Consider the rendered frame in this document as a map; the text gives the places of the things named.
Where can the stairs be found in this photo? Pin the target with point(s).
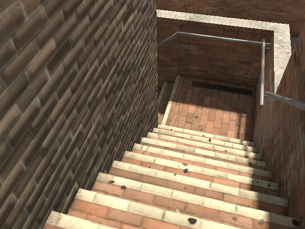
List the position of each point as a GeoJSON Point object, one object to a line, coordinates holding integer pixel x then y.
{"type": "Point", "coordinates": [181, 179]}
{"type": "Point", "coordinates": [164, 94]}

